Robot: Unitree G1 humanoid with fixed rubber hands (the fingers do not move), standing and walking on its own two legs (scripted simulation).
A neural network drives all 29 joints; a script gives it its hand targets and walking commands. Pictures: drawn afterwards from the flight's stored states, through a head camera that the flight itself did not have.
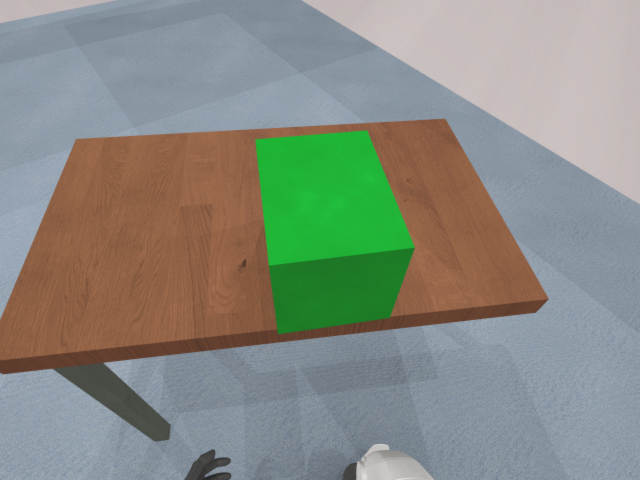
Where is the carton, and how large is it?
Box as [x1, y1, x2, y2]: [255, 130, 414, 333]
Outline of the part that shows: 366,130 255,139 268,261 278,333 389,317 414,247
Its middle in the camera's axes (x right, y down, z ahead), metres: +0.00 -0.02 +0.60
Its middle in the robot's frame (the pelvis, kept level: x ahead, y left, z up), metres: +0.48 -0.02 +0.01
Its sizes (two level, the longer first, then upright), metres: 0.240 0.178 0.183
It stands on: a table, 0.69 m high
